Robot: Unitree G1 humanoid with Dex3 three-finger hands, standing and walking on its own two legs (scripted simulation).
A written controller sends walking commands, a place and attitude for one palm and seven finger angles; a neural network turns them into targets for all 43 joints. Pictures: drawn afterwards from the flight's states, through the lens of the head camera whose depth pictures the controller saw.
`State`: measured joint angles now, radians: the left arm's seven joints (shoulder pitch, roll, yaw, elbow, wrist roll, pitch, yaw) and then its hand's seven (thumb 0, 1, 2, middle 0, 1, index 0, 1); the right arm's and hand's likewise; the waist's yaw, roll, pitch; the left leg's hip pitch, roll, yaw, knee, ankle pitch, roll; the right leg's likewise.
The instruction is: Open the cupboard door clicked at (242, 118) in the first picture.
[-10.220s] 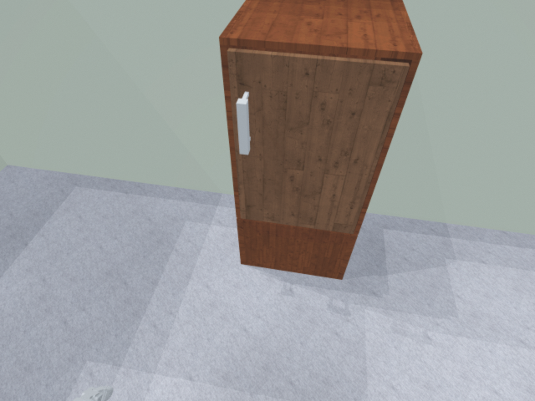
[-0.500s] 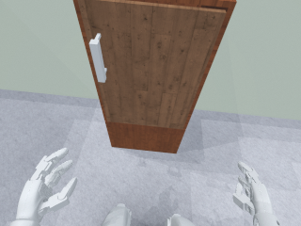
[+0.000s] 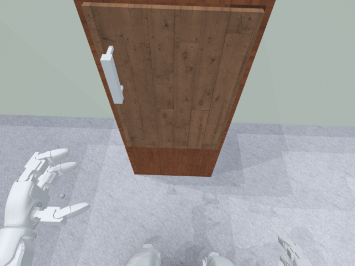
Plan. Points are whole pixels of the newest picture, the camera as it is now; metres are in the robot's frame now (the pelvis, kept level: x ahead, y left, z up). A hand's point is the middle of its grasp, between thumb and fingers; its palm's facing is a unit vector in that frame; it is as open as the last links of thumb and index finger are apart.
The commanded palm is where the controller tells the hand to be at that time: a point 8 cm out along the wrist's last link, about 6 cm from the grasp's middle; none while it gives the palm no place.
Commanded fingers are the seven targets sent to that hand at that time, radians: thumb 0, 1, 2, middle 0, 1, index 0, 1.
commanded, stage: raise the hand with hooked fingers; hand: left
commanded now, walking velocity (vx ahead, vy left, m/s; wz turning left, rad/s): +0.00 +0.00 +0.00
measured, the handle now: (114, 76) +0.57 +0.21 +0.07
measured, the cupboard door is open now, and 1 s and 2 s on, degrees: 0 0 0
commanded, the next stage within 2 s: move the hooked fingers beside the handle in 1.12 s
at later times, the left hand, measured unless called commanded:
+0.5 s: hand (36, 174) +0.28 +0.29 +0.08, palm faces +0.04 -1.00 -0.05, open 13.9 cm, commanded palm +0.25 +0.35 +0.08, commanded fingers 0.00 -0.50 0.30 -0.30 -1.20 -0.30 -1.20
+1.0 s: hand (45, 165) +0.29 +0.28 +0.08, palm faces +0.04 -1.00 -0.03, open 14.0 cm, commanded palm +0.26 +0.33 +0.09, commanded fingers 0.00 -0.50 0.30 -0.30 -1.20 -0.30 -1.20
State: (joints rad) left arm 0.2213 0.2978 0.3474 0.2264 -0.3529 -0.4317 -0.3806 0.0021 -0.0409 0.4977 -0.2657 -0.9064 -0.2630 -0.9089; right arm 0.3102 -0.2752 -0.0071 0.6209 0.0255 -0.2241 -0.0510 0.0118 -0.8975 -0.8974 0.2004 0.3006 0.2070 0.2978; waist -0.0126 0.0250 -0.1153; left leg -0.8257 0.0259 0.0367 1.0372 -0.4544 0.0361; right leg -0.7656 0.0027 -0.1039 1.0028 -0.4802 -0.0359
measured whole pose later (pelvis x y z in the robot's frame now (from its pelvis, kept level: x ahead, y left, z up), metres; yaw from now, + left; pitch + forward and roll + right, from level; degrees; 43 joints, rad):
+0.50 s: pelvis +0.00 +0.03 +0.02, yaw +0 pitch +11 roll -3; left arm 0.04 0.38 0.37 0.31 -0.33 -0.28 -0.44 -0.01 -0.48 0.31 -0.30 -1.19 -0.30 -1.19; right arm 0.25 -0.25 0.06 0.55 0.03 -0.20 -0.06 0.01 -0.90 -0.90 0.20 0.30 0.21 0.30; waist 0.01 0.02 -0.08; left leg -0.71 0.00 0.04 0.94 -0.42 0.07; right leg -0.63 -0.01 -0.10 0.87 -0.42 0.00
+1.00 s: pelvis +0.00 +0.01 +0.02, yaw +0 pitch +10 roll -2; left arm -0.02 0.40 0.42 0.42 -0.35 -0.31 -0.48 -0.01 -0.50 0.30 -0.30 -1.20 -0.30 -1.20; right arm 0.29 -0.29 0.03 0.57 0.03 -0.18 -0.06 0.01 -0.90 -0.90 0.20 0.30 0.21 0.30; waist -0.02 0.02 -0.08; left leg -0.68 0.02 0.04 0.91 -0.40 0.05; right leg -0.62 0.01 -0.10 0.85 -0.42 -0.02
